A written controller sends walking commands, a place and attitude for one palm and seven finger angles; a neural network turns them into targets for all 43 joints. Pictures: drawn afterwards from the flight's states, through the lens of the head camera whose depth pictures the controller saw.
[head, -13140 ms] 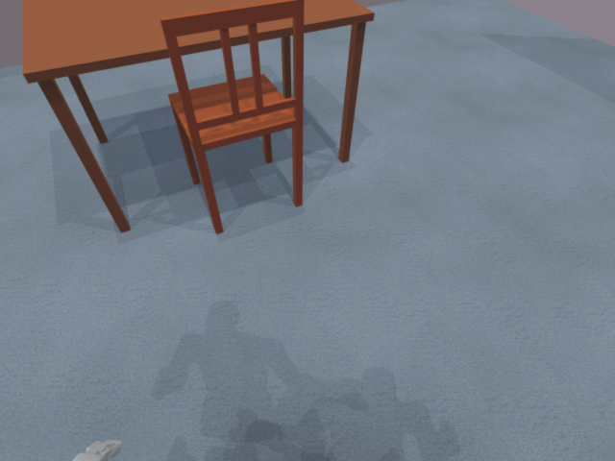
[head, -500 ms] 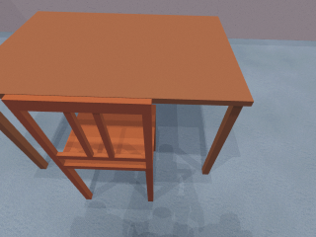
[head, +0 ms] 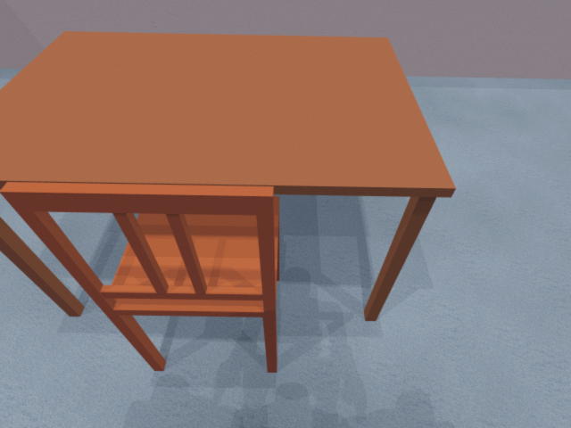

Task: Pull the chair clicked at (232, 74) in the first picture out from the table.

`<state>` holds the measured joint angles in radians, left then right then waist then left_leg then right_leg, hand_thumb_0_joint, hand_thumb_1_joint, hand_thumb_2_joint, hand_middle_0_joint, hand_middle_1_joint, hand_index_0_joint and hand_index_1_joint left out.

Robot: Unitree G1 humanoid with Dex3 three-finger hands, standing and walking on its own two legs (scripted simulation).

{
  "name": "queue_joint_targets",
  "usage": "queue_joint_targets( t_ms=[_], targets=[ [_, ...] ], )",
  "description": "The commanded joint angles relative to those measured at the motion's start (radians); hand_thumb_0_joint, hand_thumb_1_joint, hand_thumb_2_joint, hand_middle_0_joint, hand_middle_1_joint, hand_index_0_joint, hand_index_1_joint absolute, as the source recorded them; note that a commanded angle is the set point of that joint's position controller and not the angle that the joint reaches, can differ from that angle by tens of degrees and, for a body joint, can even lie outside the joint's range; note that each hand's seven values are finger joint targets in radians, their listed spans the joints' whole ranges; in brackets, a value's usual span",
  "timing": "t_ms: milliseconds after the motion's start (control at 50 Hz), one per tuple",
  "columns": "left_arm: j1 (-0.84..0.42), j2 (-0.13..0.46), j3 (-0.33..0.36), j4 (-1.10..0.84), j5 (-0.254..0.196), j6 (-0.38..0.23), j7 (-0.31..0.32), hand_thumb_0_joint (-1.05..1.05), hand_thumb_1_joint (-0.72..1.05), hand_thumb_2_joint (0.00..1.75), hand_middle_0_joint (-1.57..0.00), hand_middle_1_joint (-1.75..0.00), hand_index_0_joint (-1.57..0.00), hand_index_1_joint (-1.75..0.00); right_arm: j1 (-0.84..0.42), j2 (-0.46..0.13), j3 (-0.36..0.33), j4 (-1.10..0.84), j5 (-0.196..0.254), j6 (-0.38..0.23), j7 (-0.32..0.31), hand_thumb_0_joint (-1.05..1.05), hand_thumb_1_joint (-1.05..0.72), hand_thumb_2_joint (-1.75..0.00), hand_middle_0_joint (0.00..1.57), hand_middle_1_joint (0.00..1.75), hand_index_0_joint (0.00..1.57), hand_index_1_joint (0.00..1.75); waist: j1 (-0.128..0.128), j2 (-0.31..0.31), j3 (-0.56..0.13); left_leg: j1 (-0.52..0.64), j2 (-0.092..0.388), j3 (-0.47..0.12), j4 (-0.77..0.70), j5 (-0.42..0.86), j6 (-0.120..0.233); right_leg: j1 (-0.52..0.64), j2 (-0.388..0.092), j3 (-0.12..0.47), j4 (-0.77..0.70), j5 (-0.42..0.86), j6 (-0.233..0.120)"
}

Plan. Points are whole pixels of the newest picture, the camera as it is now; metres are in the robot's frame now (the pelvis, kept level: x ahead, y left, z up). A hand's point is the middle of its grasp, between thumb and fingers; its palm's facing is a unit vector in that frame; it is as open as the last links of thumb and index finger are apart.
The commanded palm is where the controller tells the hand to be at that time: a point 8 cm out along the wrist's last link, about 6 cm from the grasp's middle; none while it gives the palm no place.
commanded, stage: look again from close up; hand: left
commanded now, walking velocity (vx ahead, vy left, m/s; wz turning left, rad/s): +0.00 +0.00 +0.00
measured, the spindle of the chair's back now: (144, 255) +0.43 +0.30 -0.09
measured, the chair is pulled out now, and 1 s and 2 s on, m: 0.00 0.00 0.00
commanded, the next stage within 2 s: raise the hand toward the chair's back in 0.42 s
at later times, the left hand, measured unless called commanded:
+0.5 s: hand out of the picture +0.00 +0.18 -0.17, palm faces +0.01 -0.98 -0.19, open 7.4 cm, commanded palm none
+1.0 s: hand out of the picture +0.12 +0.18 -0.08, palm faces +0.14 -0.99 -0.02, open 9.7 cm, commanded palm +0.12 +0.23 -0.06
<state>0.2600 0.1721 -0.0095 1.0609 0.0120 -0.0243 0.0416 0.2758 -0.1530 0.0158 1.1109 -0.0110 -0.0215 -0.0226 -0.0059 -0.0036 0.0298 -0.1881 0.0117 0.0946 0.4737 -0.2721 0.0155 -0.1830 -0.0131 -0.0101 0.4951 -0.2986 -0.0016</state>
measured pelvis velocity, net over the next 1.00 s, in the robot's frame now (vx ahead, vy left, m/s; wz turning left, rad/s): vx -0.05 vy -0.03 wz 0.06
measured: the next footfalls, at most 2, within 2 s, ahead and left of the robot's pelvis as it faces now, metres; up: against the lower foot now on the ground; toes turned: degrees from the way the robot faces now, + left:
none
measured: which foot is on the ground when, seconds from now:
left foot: down 0.00-1.00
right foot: down 0.00-1.00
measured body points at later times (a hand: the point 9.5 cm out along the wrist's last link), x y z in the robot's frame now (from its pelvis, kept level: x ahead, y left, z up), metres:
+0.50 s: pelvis +0.00 +0.00 +0.00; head +0.02 +0.01 +0.45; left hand +0.00 +0.23 -0.16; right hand +0.02 -0.22 -0.15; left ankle -0.01 +0.11 -0.74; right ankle -0.02 -0.12 -0.74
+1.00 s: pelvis -0.05 -0.03 -0.10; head +0.01 +0.00 +0.35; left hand +0.11 +0.23 -0.08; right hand +0.21 -0.26 -0.13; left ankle -0.01 +0.11 -0.74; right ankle -0.02 -0.12 -0.74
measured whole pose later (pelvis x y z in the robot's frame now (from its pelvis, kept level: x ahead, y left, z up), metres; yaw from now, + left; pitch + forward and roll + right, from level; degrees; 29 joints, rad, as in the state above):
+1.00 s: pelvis -0.05 -0.03 -0.10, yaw +4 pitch +14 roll -1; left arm 0.48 0.18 0.15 0.08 -0.24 -0.51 -0.24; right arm 0.14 -0.26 -0.06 0.49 0.01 -0.23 -0.02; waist 0.02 -0.03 -0.14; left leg -0.95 0.04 -0.01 1.21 -0.51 -0.02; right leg -0.89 -0.01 -0.10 1.21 -0.56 -0.05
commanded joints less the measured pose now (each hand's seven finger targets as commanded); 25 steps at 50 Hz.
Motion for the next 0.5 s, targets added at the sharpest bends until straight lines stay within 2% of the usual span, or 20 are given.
queue_joint_targets(
  t_ms=[0,240,360,480],
  targets=[
    [0.073,0.104,0.016,-0.027,-0.002,-0.006,0.004,0.0,0.9,0.9,-0.2,-0.3,-0.2,-0.3,0.037,-0.103,-0.023,-0.032,0.0,-0.017,-0.003,0.0,-0.9,-0.9,0.2,0.3,0.2,0.3,0.008,0.003,0.005,0.013,0.093,-0.106,-0.09,0.194,0.016,-0.016,-0.083,0.089,-0.081,0.228,-0.033],
    [0.075,0.113,0.015,-0.006,0.0,-0.006,0.002,0.0,0.9,0.9,-0.2,-0.3,-0.2,-0.3,0.013,-0.114,-0.024,-0.019,0.003,-0.017,-0.007,0.0,-0.9,-0.9,0.2,0.3,0.2,0.3,0.008,0.004,-0.009,0.06,0.102,-0.1,-0.1,0.253,0.017,-0.006,-0.087,0.086,-0.094,0.283,-0.027],
    [0.085,0.102,0.011,0.007,0.001,-0.003,0.001,0.0,0.9,0.9,-0.2,-0.3,-0.2,-0.3,0.001,-0.116,-0.023,-0.013,0.003,-0.013,-0.006,0.0,-0.9,-0.9,0.2,0.3,0.2,0.3,0.009,0.004,0.028,0.048,0.098,-0.102,-0.116,0.188,0.017,-0.031,-0.088,0.091,-0.115,0.228,-0.024],
    [0.093,0.099,0.01,0.013,0.001,-0.004,0.001,0.0,0.9,0.9,-0.2,-0.3,-0.2,-0.3,0.007,-0.112,-0.023,-0.007,0.003,-0.014,-0.005,0.0,-0.9,-0.9,0.2,0.3,0.2,0.3,0.008,-0.004,0.016,0.054,0.099,-0.103,-0.124,0.176,0.017,-0.029,-0.087,0.094,-0.12,0.217,-0.025]
  ],
)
